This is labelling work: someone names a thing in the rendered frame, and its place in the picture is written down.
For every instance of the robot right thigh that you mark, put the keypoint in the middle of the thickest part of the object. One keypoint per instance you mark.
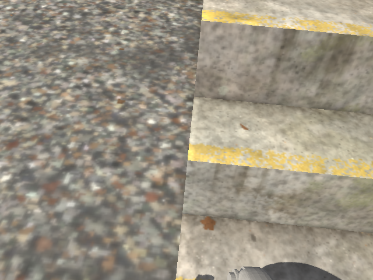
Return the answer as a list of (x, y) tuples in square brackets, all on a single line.
[(249, 273)]

